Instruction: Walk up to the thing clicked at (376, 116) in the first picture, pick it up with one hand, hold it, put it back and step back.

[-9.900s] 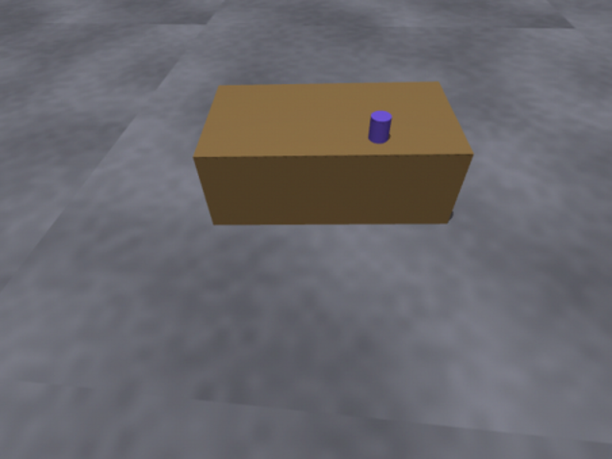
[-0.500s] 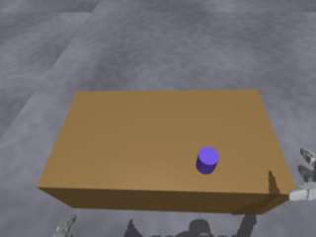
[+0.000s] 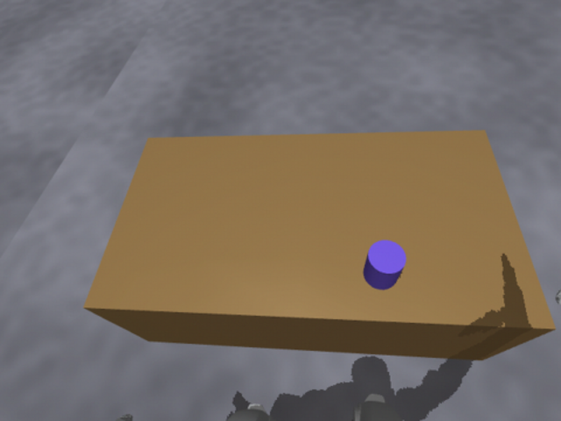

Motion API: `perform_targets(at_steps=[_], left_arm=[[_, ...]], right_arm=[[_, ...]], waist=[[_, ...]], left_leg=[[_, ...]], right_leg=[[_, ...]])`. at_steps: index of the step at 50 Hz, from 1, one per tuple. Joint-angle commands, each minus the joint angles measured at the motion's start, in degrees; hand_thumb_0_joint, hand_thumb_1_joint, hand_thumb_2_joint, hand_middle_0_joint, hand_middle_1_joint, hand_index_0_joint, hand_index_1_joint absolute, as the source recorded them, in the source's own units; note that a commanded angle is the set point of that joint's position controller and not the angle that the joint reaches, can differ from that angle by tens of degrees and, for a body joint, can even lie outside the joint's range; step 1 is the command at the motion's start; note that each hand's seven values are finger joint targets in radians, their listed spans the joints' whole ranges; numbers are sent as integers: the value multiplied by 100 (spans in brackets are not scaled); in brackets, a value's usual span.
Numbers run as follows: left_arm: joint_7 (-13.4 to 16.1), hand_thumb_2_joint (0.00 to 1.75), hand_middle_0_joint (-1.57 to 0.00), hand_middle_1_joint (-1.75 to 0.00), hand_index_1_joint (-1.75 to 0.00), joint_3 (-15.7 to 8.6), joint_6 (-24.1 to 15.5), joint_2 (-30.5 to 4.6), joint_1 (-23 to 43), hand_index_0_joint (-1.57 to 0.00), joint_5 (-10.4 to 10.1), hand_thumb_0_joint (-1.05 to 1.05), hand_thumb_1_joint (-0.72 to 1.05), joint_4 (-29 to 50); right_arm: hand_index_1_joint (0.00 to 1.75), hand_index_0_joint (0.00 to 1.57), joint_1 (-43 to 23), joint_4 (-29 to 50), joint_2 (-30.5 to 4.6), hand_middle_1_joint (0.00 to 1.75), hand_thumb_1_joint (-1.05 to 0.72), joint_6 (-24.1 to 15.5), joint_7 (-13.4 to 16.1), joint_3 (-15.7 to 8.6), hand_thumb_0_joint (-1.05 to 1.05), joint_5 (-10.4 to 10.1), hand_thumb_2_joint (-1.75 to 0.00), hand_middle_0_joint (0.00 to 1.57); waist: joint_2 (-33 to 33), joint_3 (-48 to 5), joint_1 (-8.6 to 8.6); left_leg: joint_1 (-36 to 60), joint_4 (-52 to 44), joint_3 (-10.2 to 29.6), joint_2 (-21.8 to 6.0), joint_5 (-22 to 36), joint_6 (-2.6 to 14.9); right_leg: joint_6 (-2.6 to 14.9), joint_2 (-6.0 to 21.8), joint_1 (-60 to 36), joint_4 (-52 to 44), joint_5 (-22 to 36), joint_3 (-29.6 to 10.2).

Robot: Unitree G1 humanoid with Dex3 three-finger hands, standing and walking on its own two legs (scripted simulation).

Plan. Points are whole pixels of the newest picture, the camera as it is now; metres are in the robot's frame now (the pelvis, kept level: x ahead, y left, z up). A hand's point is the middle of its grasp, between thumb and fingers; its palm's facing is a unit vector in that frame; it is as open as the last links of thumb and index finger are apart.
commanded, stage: go down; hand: right
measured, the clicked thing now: (383, 265) +0.47 -0.15 -0.28
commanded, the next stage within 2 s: approach in 0.48 s
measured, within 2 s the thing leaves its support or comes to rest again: neither
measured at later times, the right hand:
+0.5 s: hand out of the picture +0.39 -0.35 +0.02, palm faces +0.10 +0.99 -0.08, open 17.7 cm
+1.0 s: hand (501, 244) +0.42 -0.31 -0.09, palm faces +0.05 +1.00 +0.02, open 17.7 cm
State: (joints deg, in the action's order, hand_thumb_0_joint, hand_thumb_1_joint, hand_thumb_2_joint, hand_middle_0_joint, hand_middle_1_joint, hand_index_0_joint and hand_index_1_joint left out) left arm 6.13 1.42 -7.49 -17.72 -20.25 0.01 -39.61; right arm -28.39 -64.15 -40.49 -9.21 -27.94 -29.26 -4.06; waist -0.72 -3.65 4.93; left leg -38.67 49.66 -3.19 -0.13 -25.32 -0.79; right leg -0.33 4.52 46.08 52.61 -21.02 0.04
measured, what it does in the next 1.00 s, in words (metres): lowers itself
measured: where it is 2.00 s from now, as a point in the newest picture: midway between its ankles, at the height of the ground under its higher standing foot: outside the picture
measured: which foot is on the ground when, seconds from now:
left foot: down 0.00-1.00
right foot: down 0.00-1.00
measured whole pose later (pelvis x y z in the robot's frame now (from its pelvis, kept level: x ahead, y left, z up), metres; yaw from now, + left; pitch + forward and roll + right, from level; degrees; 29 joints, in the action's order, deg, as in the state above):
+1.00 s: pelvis -0.02 -0.01 -0.11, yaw +4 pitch +29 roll +5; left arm 1.3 4.1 -7.3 -18.4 -14.9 2.6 -35.1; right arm -38.1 -67.6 -39.4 -31.7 -34.4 -35.7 -12.9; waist -1.3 -10.2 7.4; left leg -73.5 80.6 -2.8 0.8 -36.5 -1.8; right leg 0.4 6.1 81.4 83.4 -31.6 -1.6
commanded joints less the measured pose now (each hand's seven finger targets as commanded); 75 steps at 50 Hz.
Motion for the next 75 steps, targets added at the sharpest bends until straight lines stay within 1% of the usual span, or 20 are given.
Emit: perform_targets(at_steps=[1, 8, 10, 16, 19, 21, 28, 31, 38, 46, 52, 54, 56, 59, 61, 63, 67, 69, 71, 75], left_arm=[[46, 89, -19, -30, -29, -406, -119, -1181, -528, -20, 11, 0, 92, 431], [-7, 89, -19, -30, -29, -419, -44, -1237, -601, -21, 4, 0, 92, 402], [-31, 89, -19, -30, -29, -410, -17, -1218, -645, -20, 17, 0, 91, 344], [-97, 89, -20, -30, -29, -438, 56, -1257, -606, -20, 9, 0, 91, 365], [-116, 89, -19, -30, -29, -426, 75, -1246, -571, -20, -4, 0, 92, 400], [-118, 89, -20, -30, -29, -453, 75, -1282, -597, -21, -17, 0, 92, 398], [-158, 89, -20, -30, -29, -442, 113, -1293, -592, -21, -11, 0, 92, 396], [-169, 89, -20, -30, -30, -355, 113, -1190, -597, -20, -15, 0, 91, 411], [-312, 89, -20, -30, -29, -288, -31, -1084, -368, -20, 111, 0, 91, 399], [-419, 89, -19, -30, -29, -84, -100, -1072, -188, -19, 235, 0, 92, 747], [-430, 88, -18, -29, -28, -96, -36, -1163, 1, -20, 390, 0, 94, 690], [-447, 88, -18, -29, -28, -117, -10, -1163, 45, -20, 447, 0, 94, 613], [-483, 88, -19, -30, -28, -151, 13, -1157, 138, -20, 495, 0, 93, 574], [-573, 89, -19, -30, -29, -181, 77, -1179, 76, -20, 526, 0, 92, 453], [-648, 89, -19, -30, -29, -172, 109, -1111, 154, -20, 536, 0, 92, 471], [-693, 89, -20, -30, -29, -176, 160, -1098, 157, -21, 530, 0, 91, 411], [-762, 88, -20, -30, -29, -232, 279, -1076, 149, -21, 519, 0, 92, 486], [-781, 88, -20, -30, -29, -278, 358, -1067, 133, -21, 497, 0, 92, 481], [-784, 88, -20, -30, -29, -332, 433, -1095, 79, -21, 455, 0, 92, 509], [-765, 87, -19, -30, -28, -378, 565, -1018, 79, -21, 375, 0, 94, 520]], right_arm=[[5, 5, -1712, 995, -2111, 5, 61, -447, -52, -322, 0, -159, -4, 5], [5, 5, -1930, 1137, -2271, 5, 61, -552, -107, -402, 0, -199, -5, 5], [5, 5, -1712, 763, -2091, 5, 61, -523, -134, -337, 0, -200, -5, 5], [5, 5, -2150, 1103, -2259, 5, 61, -637, -126, -381, 0, -211, -5, 5], [5, 5, -1868, 808, -1991, 5, 59, -621, -139, -241, 0, -216, -5, 5], [5, 5, -2200, 1221, -2231, 5, 59, -686, -107, -360, 0, -237, -6, 5], [5, 5, -2104, 1070, -2268, 5, 59, -734, -114, -406, 0, -261, -6, 5], [5, 5, -1927, 585, -1948, 5, 61, -722, -158, -309, 0, -323, -3, 5], [5, 5, -2261, 196, -1338, 5, 61, -1479, -328, -240, 0, -601, -4, 4], [4, 6, -2233, 542, -1388, 4, 61, -2582, -650, -779, 0, -1075, -3, 7], [4, 6, -3024, 1003, -1829, 4, 54, -2845, -724, -1096, 0, -943, -3, 7], [4, 6, -3430, 1255, -2129, 4, 53, -2842, -671, -1245, 0, -847, -3, 7], [4, 5, -3720, 1111, -1819, 4, 53, -2719, -633, -917, 0, -709, -4, 6], [5, 5, -3897, 1145, -1948, 5, 55, -2607, -408, -1022, 0, -540, -5, 5], [4, 5, -4070, 961, -1514, 4, 56, -2527, -290, -720, 0, -486, -5, 5], [4, 6, -4215, 1102, -1679, 4, 56, -2513, -85, -834, 0, -431, -4, 6], [4, 6, -4411, 1462, -1507, 4, 56, -2379, 319, -729, 0, -364, -3, 6], [4, 6, -4465, 1502, -1179, 4, 56, -2254, 516, -482, 0, -294, -3, 6], [3, 6, -4509, 1928, -1372, 3, 56, -2177, 744, -575, 0, -200, -2, 6], [3, 5, -4444, 2207, -1032, 3, 57, -1939, 1115, -384, 0, -210, -1, 6]], waist=[[929, -1905, -88], [975, -2192, -79], [872, -2151, -37], [1203, -2159, -58], [1047, -1969, -46], [1091, -2273, -54], [1172, -2211, -116], [847, -1992, -12], [634, -1878, 151], [966, -3089, 107], [1636, -3929, 79], [1782, -4292, 69], [1932, -4316, 177], [1926, -4522, 141], [1809, -4430, 305], [1750, -4394, 282], [1639, -4767, 218], [1667, -4780, 253], [1744, -5008, 153], [1549, -4880, 190]], left_leg=[[-25, -665, 112, 142, 1242, 229], [39, -629, 129, 134, 1623, 211], [-28, -616, 87, 151, 1681, 213], [-75, -636, 57, 159, 1497, 251], [-190, -665, 37, 167, 1295, 249], [-104, -670, 58, 161, 1433, 247], [-144, -621, 24, 162, 1442, 257], [-216, -617, 23, 168, 1516, 220], [-1464, 335, 92, 147, 1084, 205], [-3346, 2301, 41, 242, 779, 194], [-4540, 3435, 3, 222, 426, 195], [-4647, 3670, 19, 224, 384, 191], [-5050, 3909, -11, 229, 88, 215], [-5398, 4329, -87, 248, -2, 235], [-5609, 4449, -131, 267, -214, 236], [-5829, 4667, -165, 269, -321, 256], [-5795, 4869, -192, 298, -443, 280], [-5815, 4945, -232, 303, -584, 301], [-5841, 4983, -254, 311, -574, 316], [-5607, 4859, -238, 323, -602, 310]], right_leg=[[182, -204, -1997, -625, 1191, -218], [196, -214, -2194, -478, 1695, -211], [165, -175, -2234, -447, 1912, -252], [131, -165, -2295, -546, 1817, -296], [128, -140, -2238, -616, 1548, -325], [147, -146, -2392, -566, 1691, -314], [111, -118, -2377, -583, 1829, -386], [134, -124, -2210, -500, 1844, -370], [188, -134, -922, 470, 1284, -371], [173, -15, 342, 2326, 1518, -529], [109, 84, 892, 3382, 1204, -716], [107, 91, 1107, 3694, 1042, -695], [91, 99, 1377, 3864, 608, -714], [67, 103, 1761, 4199, 423, -782], [95, 95, 2095, 4368, 5, -782], [108, 73, 2457, 4568, -254, -763], [131, 53, 2830, 4841, -509, -664], [114, 38, 2972, 4822, -724, -640], [102, 50, 2803, 4800, -680, -652], [135, 36, 3087, 4775, -824, -555]])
